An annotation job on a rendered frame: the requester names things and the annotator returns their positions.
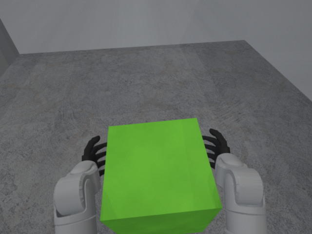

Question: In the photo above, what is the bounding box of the left robot hand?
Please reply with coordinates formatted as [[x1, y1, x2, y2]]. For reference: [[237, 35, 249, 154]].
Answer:
[[82, 136, 107, 176]]

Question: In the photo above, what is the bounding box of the carton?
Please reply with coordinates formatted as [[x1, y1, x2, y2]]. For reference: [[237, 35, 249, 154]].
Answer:
[[100, 118, 222, 234]]

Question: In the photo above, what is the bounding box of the right robot forearm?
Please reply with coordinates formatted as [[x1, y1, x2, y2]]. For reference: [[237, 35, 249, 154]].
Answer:
[[215, 153, 268, 234]]

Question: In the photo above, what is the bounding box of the right robot hand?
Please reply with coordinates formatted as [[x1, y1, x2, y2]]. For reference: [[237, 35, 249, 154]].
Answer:
[[202, 129, 230, 169]]

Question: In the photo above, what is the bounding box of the left robot forearm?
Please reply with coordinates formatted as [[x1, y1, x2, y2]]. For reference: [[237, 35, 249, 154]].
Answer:
[[53, 160, 101, 234]]

